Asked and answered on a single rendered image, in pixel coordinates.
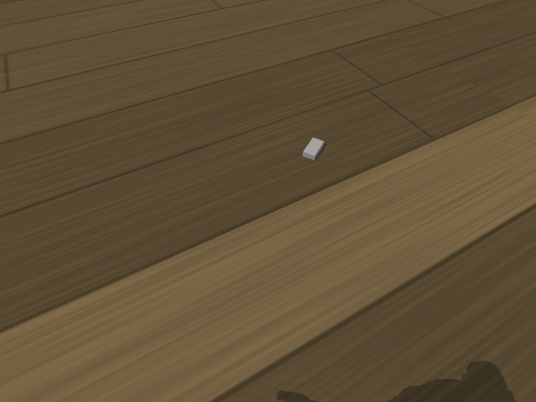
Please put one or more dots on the small box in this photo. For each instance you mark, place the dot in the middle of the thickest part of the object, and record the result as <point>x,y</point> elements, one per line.
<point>313,148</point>

